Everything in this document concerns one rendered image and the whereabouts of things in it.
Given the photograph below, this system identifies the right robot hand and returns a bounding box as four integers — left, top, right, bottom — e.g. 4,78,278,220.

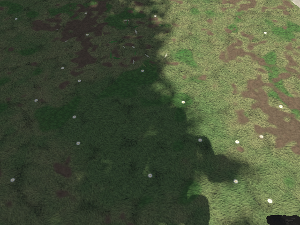
266,215,300,225

